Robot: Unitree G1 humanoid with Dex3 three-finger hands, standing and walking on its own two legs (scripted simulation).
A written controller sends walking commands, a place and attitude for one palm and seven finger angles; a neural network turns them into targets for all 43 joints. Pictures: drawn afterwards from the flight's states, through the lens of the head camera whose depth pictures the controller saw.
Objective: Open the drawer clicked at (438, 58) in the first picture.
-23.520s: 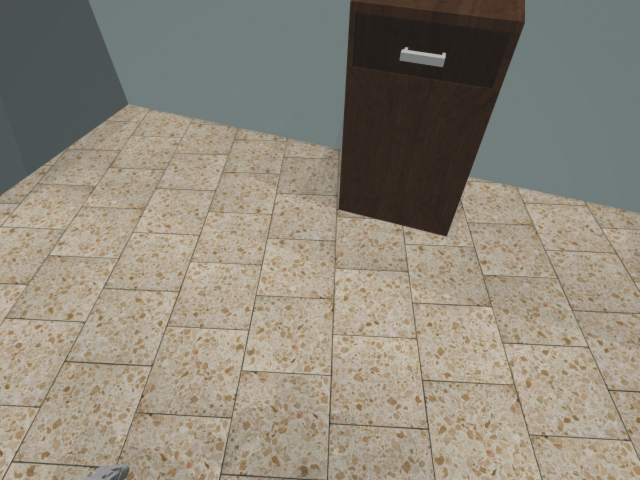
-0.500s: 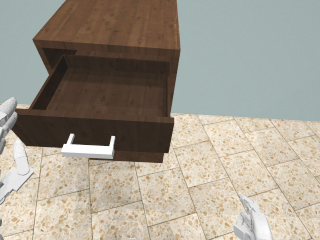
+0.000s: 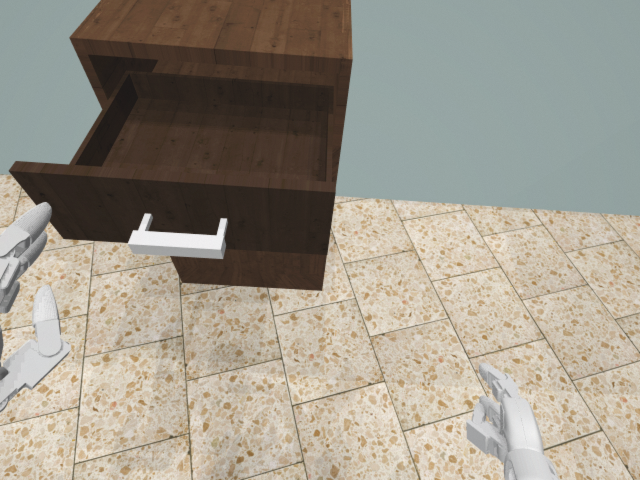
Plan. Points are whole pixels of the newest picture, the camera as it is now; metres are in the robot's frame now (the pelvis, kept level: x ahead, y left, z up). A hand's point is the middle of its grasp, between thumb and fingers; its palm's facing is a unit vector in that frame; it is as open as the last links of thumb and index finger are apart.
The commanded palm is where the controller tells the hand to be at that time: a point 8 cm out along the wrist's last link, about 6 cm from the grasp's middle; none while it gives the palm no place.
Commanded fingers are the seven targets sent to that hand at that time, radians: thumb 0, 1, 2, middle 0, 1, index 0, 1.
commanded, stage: step back with the hand held close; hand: left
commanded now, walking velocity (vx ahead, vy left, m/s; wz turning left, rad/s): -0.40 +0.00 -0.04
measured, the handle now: (182, 233) +0.44 +0.24 -0.01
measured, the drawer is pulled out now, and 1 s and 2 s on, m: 0.30 0.30 0.30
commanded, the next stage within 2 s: stop stepping back and stand still in 0.02 s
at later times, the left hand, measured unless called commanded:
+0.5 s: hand out of the picture +0.05 +0.20 +0.16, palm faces +0.37 -0.83 -0.42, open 7.4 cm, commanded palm +0.00 +0.25 +0.18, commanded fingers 0.00 0.90 0.90 -0.20 -0.30 -0.20 -0.30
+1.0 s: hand out of the picture +0.05 +0.24 +0.07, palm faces +0.33 -0.83 -0.45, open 7.4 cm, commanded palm none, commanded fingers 0.00 0.90 0.90 -0.20 -0.30 -0.20 -0.30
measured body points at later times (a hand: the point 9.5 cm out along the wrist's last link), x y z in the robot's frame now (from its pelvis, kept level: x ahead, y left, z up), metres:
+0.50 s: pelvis -0.13 -0.04 +0.01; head -0.14 -0.03 +0.46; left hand +0.03 +0.24 +0.18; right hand +0.00 -0.30 -0.08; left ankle -0.17 +0.09 -0.72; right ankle -0.10 -0.12 -0.74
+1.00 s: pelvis -0.15 -0.02 +0.00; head -0.16 -0.03 +0.44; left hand +0.02 +0.28 +0.10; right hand +0.03 -0.23 -0.11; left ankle -0.16 +0.09 -0.74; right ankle -0.11 -0.12 -0.74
